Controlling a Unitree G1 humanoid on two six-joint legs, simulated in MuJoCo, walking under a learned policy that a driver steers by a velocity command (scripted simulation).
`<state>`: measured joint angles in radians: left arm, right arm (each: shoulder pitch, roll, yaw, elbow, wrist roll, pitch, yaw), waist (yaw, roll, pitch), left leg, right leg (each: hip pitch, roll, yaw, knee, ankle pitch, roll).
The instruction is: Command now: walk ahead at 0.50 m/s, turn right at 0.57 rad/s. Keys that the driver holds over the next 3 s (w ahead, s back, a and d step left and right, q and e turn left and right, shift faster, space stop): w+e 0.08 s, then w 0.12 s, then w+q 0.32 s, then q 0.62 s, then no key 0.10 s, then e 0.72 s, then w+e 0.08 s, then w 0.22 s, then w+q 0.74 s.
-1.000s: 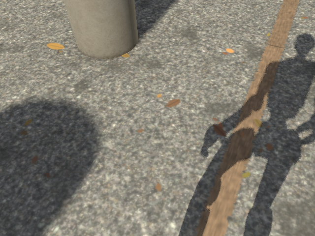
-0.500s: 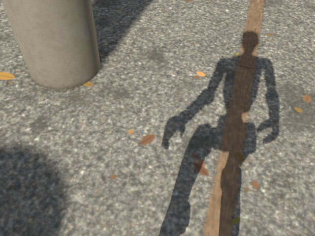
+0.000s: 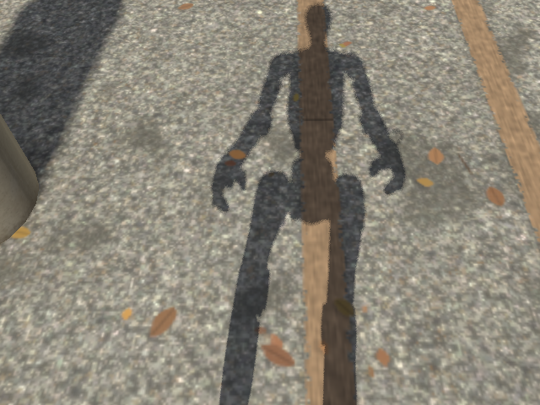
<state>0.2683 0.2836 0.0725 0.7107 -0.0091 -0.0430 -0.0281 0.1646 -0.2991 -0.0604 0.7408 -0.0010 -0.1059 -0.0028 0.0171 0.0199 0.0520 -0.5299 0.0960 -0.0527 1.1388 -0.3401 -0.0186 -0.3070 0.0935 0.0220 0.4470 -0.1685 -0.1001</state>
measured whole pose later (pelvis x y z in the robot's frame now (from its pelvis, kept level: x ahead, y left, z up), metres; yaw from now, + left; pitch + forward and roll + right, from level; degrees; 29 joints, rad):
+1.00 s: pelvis +0.46 +0.03 +0.00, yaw +15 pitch +2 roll +0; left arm 0.09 0.24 0.04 0.68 0.03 -0.02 0.01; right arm 0.23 -0.34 -0.09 0.68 0.02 0.06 -0.04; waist -0.01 0.03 0.06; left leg -0.53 0.01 -0.05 1.11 -0.46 -0.09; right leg -0.35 0.00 -0.04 0.43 -0.11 -0.03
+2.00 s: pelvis +0.47 +0.04 +0.01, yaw +4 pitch +2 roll +2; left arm 0.18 0.30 0.06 0.73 -0.02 0.02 0.03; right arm 0.10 -0.33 -0.10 0.76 0.00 0.02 -0.05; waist 0.01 0.03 0.05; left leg -0.50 0.00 -0.08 0.93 -0.34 -0.10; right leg -0.22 0.06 0.10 0.41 -0.21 -0.07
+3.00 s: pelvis +0.86 +0.06 +0.00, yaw +18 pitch +1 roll -3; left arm 0.33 0.30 0.08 0.83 -0.01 -0.09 0.00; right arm 0.12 -0.30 -0.06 0.65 0.02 -0.03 0.04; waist 0.09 0.04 0.04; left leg -0.69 0.10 -0.02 0.74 -0.01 0.01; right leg 0.06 0.02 -0.20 0.22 -0.30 0.00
